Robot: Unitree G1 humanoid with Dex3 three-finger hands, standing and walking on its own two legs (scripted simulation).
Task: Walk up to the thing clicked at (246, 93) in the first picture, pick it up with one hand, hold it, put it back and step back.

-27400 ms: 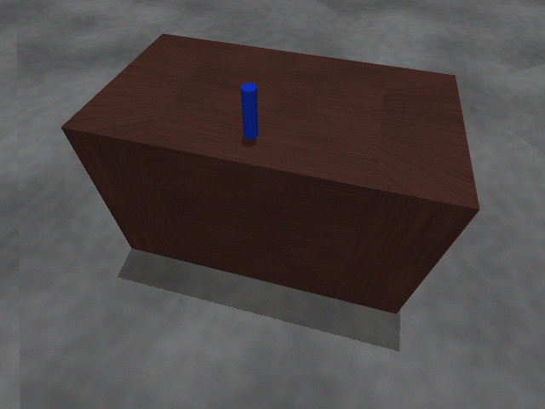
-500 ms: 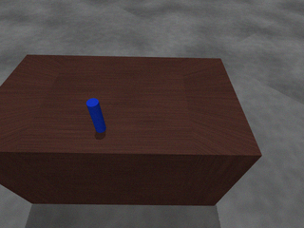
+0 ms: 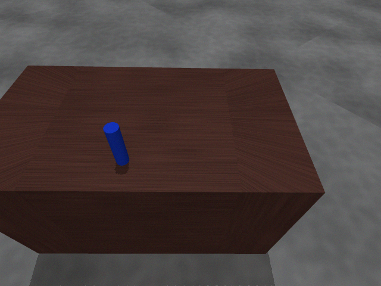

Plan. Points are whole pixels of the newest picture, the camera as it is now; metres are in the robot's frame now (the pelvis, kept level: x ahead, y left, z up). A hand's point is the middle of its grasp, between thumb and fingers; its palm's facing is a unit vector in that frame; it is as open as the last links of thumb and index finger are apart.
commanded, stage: stand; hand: left
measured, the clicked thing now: (117, 145) +0.48 +0.23 -0.05
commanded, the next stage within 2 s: step back in 1.54 s
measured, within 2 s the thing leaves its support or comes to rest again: neither
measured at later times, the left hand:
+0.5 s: hand out of the picture +0.07 +0.25 -0.16, palm faces -0.01 -0.94 -0.33, open 7.4 cm
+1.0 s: hand out of the picture +0.06 +0.25 -0.16, palm faces -0.01 -0.94 -0.33, open 7.4 cm
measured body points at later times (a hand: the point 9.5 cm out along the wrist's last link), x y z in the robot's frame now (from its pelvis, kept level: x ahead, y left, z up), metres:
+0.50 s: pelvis +0.01 +0.00 +0.00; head +0.01 +0.01 +0.45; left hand +0.07 +0.30 -0.14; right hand +0.08 -0.30 -0.13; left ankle +0.04 +0.14 -0.74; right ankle -0.01 -0.14 -0.74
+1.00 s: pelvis +0.01 +0.00 +0.00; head +0.02 +0.00 +0.45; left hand +0.06 +0.30 -0.14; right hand +0.08 -0.30 -0.13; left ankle +0.04 +0.14 -0.74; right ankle -0.01 -0.14 -0.74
